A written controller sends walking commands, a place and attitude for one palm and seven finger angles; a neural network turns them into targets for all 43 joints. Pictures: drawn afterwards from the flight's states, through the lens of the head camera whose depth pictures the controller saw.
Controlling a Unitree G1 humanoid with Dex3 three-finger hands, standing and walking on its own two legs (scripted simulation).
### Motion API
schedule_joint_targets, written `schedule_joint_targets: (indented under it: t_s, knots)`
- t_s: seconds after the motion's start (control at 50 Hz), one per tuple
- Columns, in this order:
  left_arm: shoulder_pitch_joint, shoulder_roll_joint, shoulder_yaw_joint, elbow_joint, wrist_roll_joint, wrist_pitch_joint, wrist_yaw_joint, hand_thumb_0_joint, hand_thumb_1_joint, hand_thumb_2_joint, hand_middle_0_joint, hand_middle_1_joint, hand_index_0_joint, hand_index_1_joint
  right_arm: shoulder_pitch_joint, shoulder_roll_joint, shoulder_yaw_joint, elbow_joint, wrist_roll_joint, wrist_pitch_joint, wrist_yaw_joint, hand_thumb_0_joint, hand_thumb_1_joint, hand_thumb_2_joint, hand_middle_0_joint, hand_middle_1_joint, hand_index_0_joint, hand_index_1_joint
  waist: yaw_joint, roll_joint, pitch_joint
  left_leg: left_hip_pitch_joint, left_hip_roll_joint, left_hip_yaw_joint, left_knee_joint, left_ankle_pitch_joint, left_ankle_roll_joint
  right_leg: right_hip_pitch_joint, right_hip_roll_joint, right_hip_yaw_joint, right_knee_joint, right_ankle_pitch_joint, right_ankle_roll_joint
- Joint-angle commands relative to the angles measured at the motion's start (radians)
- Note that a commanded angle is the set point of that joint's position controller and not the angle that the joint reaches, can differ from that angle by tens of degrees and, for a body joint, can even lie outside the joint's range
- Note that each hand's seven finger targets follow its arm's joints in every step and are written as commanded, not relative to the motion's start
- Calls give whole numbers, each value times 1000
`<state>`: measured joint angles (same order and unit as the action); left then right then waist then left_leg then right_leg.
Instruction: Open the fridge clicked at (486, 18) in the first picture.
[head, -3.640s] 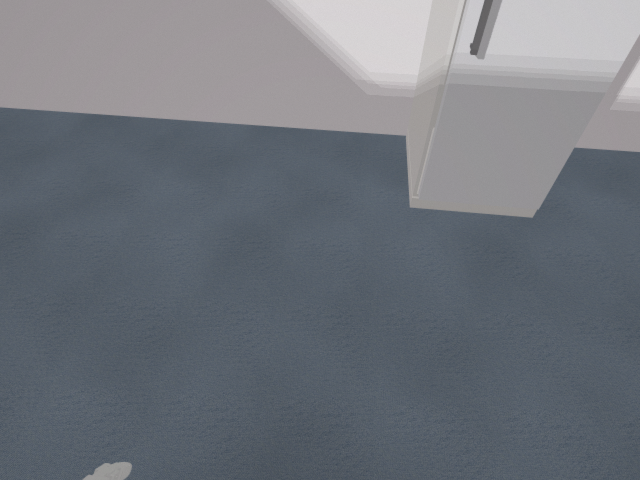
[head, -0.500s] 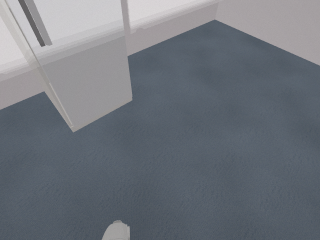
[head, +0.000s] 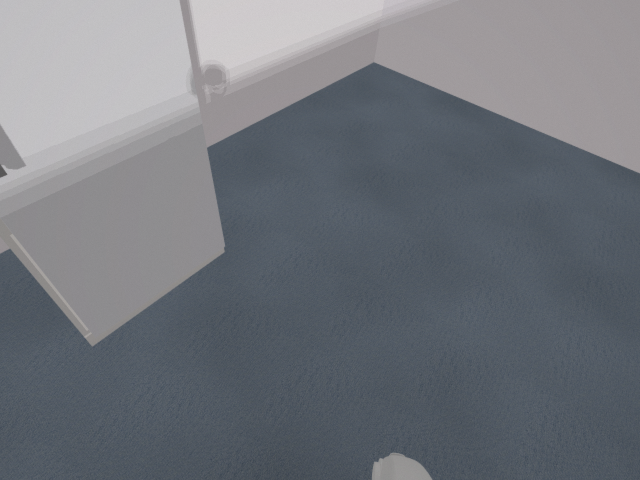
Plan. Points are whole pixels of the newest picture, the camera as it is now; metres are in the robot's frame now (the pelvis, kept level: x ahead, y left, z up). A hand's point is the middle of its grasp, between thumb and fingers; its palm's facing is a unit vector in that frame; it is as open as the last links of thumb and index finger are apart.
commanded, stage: walk to a spot facing it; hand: left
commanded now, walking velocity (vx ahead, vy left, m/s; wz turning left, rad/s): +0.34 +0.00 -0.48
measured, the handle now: out of the picture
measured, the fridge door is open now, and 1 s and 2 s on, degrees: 0 0 0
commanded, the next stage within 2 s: turn to face it in 0.34 s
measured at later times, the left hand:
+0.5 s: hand (277, 361) +0.33 +0.09 -0.16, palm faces -0.16 -0.95 -0.25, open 7.2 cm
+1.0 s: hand (254, 337) +0.38 +0.14 -0.19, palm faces +0.13 -0.97 -0.20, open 7.3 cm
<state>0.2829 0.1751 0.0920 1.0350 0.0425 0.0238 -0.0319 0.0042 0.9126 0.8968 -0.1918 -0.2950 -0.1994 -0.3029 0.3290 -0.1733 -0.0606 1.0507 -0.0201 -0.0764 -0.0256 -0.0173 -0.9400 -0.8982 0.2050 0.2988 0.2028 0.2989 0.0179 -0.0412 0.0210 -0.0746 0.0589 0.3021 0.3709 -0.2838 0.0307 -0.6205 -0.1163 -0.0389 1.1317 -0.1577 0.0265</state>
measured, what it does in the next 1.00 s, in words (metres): walks ahead: right foot, then left foot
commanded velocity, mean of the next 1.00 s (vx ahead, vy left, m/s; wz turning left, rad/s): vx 0.12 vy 0.00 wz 0.23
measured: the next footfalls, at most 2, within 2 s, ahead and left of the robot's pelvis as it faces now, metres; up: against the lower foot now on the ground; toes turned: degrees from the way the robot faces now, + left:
right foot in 0.26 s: +0.25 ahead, -0.14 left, +0.00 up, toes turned -16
left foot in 0.78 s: +0.43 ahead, +0.01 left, +0.00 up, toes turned +7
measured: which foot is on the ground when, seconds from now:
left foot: down 0.00-0.24, up 0.26-0.76, down 0.78-1.00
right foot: up 0.00-0.24, down 0.26-0.80, up 0.82-1.00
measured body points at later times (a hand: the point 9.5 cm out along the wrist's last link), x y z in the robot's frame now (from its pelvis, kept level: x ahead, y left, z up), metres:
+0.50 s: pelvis +0.22 -0.08 -0.01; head +0.23 -0.11 +0.44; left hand +0.34 +0.14 -0.14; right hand +0.21 -0.31 -0.17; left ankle +0.28 +0.08 -0.66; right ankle +0.21 -0.13 -0.74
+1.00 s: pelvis +0.34 -0.06 -0.01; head +0.37 -0.03 +0.44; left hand +0.38 +0.19 -0.17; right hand +0.42 -0.30 -0.15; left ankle +0.39 +0.01 -0.74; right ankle +0.34 -0.23 -0.66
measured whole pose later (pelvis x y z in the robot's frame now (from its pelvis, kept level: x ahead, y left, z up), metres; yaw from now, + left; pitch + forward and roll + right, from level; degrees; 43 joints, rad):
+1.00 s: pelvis +0.34 -0.06 -0.01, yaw +4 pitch -1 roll -2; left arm 0.21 0.20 0.08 0.98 0.02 0.04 0.02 0.01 0.91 0.90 -0.20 -0.30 -0.20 -0.30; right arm 0.20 -0.18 -0.04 0.97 -0.02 0.02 0.00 0.00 -0.90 -0.90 0.21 0.30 0.20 0.30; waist 0.00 -0.02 0.08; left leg -0.32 -0.03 0.06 0.52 -0.19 0.10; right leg -0.49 -0.10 -0.01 1.10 -0.39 0.08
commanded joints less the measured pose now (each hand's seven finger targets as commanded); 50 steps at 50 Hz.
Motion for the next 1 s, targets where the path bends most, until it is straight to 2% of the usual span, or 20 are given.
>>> schedule_joint_targets:
  t_s: [0.0,0.12,0.16,0.2,0.22,0.24,0.26,0.28,0.32,0.36,0.44,0.64,0.72,0.74,0.76,0.78,0.8,0.84,0.9,0.98]
  knots:
    - [-120,11,-4,-96,-5,-16,-12,0,900,900,-200,-300,-200,-300,113,-92,-7,-11,-3,-20,-2,0,-900,-900,200,300,200,300,-42,163,108,48,278,-111,-197,261,72,-120,-25,-42,-176,32,5]
    - [-256,15,-16,-137,-12,-32,-15,0,900,900,-200,-300,-200,-300,186,-113,-6,21,-16,-3,0,0,-900,-900,200,300,200,300,-75,177,130,127,307,-34,-111,500,60,-12,37,-111,-417,-42,-51]
    - [-182,36,-11,-121,-11,-41,-10,0,900,900,-200,-300,-200,-300,176,-139,-12,18,-14,0,1,0,-900,-900,200,300,200,300,-30,167,64,153,315,0,36,800,48,127,98,-152,-464,-111,-89]
    - [73,102,9,-47,-5,-62,-2,0,900,900,-200,-300,-200,-300,122,-172,-15,-2,-2,4,7,0,-900,-900,200,300,200,300,99,141,-98,36,266,52,392,851,-10,521,145,-174,-585,-24,-123]
    - [196,225,36,-19,-2,-73,11,0,900,900,-200,-300,-200,-300,151,-119,-8,-24,15,3,22,0,-900,-900,200,300,200,300,142,-55,-232,-270,187,44,700,409,-51,854,-75,105,-622,-16,-195]
    - [263,310,48,-5,-26,-75,27,0,900,900,-200,-300,-200,-300,126,-63,4,-69,23,0,16,0,-900,-900,200,300,200,300,130,-183,-302,-536,27,-69,1027,-305,-91,979,-335,577,-722,254,-319]
    - [210,321,52,-18,-40,-69,36,0,900,900,-200,-300,-200,-300,47,-86,-2,-80,21,4,11,0,-900,-900,200,300,200,300,125,-108,-276,-571,69,-227,1092,-257,-68,873,-338,543,-789,221,-323]
    - [115,267,34,-44,-39,-68,37,0,900,900,-200,-300,-200,-300,11,-77,-9,-86,13,6,10,0,-900,-900,200,300,200,300,85,-44,-159,-598,98,-259,1099,-158,-69,744,-297,466,-807,183,-294]
    - [-9,167,-1,-61,-36,-83,42,0,900,900,-200,-300,-200,-300,32,-55,-3,-49,-6,31,11,0,-900,-900,200,300,200,300,-1,22,-22,-502,147,-273,967,-44,-71,456,-200,248,-844,224,-211]
    - [-55,138,-11,-62,-25,-94,46,0,900,900,-200,-300,-200,-300,121,-28,1,-16,-9,53,13,0,-900,-900,200,300,200,300,-61,-27,-16,-434,142,-256,864,-22,-83,357,-150,124,-863,252,-191]
    - [-32,93,-23,-47,-28,-103,45,0,900,900,-200,-300,-200,-300,88,-9,5,-19,-8,68,20,0,-900,-900,200,300,200,300,-74,-59,4,-456,118,-244,724,65,-100,353,-99,51,-885,319,-178]
    - [62,114,-40,-6,-25,-78,67,0,900,900,-200,-300,-200,-300,-180,-44,17,-97,3,74,37,0,-900,-900,200,300,200,300,-1,-67,61,-448,44,-189,393,63,-61,577,-173,-48,-779,636,-137]
    - [55,161,-23,-33,-28,-62,71,0,900,900,-200,-300,-200,-300,-77,-87,7,-93,-6,80,29,0,-900,-900,200,300,200,300,-62,-49,-23,-239,-30,-148,231,104,-19,596,-170,-110,-497,788,-91]
    - [41,163,-18,-46,-34,-58,71,0,900,900,-200,-300,-200,-300,20,-131,-7,-80,-12,77,28,0,-900,-900,200,300,200,300,-105,33,-84,-71,21,-215,152,391,15,501,-132,-143,-306,632,-48]
    - [66,125,-17,-83,-56,-55,66,0,900,900,-200,-300,-200,-300,94,-226,-26,-85,-20,72,23,0,-900,-900,200,300,200,300,-111,284,-167,156,282,-547,134,934,166,213,10,-177,-31,21,31]
    - [27,110,-29,-122,-44,-52,72,0,900,900,-200,-300,-200,-300,119,-269,-28,-71,4,78,16,0,-900,-900,200,300,200,300,-107,296,-194,115,400,-701,53,989,272,151,71,-52,161,-506,34]
    - [-35,119,-22,-129,-41,-37,75,0,900,900,-200,-300,-200,-300,77,-256,-31,-77,8,73,9,0,-900,-900,200,300,200,300,-104,188,-178,75,378,-693,25,762,257,86,46,37,190,-451,31]
    - [-63,113,-8,-125,-30,-28,60,0,900,900,-200,-300,-200,-300,-66,-191,-19,-126,3,70,5,0,-900,-900,200,300,200,300,-48,116,-70,-75,274,-596,-28,447,182,65,1,52,124,-333,41]
    - [-2,97,-1,-104,-27,-2,53,0,900,900,-200,-300,-200,-300,-139,-186,-19,-155,4,68,11,0,-900,-900,200,300,200,300,-10,152,-48,-212,179,-493,-90,252,127,153,7,30,23,-228,54]
    - [-36,101,6,-131,-22,7,54,0,900,900,-200,-300,-200,-300,-120,-204,-39,-159,2,75,18,0,-900,-900,200,300,200,300,-21,133,-54,-199,154,-537,-105,149,132,131,22,25,-67,-190,72]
